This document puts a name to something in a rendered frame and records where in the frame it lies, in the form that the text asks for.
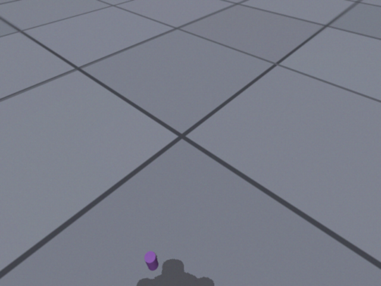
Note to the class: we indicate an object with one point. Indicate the can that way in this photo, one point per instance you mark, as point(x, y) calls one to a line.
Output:
point(151, 260)

